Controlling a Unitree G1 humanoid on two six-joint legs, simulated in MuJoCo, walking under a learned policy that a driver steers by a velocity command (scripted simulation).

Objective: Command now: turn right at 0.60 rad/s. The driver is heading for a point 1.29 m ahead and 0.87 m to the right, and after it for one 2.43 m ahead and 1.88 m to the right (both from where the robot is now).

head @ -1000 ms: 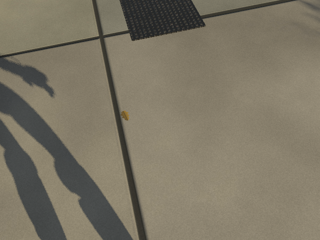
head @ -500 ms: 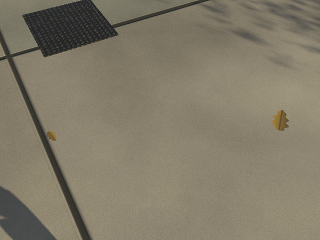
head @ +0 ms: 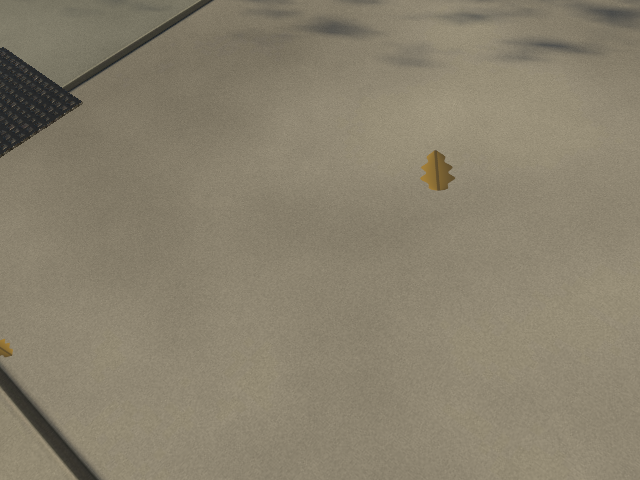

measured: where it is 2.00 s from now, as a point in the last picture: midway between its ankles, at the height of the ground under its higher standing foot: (543, 369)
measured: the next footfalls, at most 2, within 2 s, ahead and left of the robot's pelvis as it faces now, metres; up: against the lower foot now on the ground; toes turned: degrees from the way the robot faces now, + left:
left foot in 0.34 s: +0.08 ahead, +0.13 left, +0.00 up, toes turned -18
right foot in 0.80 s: +0.13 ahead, -0.21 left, +0.00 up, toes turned -28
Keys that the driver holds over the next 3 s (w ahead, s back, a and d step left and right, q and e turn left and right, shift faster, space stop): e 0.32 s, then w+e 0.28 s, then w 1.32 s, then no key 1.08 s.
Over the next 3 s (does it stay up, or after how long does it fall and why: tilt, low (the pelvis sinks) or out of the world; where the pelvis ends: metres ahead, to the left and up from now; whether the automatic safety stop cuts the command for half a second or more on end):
stays up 0.81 -0.49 -0.01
